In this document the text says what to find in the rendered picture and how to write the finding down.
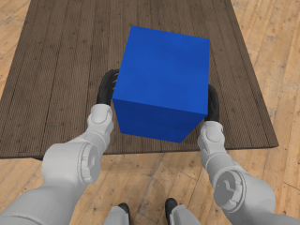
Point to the right robot forearm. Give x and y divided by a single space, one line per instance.
213 156

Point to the table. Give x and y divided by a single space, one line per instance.
67 46

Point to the right robot upper arm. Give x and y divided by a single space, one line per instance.
247 200

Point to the robot left shin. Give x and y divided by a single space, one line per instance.
117 208

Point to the left robot upper arm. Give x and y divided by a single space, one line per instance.
68 168

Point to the left robot hand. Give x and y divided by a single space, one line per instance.
106 88

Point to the right robot hand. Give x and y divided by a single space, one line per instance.
213 105

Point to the left robot forearm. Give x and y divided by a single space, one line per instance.
100 126

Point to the robot left thigh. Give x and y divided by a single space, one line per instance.
117 218

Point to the carton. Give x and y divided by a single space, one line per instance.
161 91

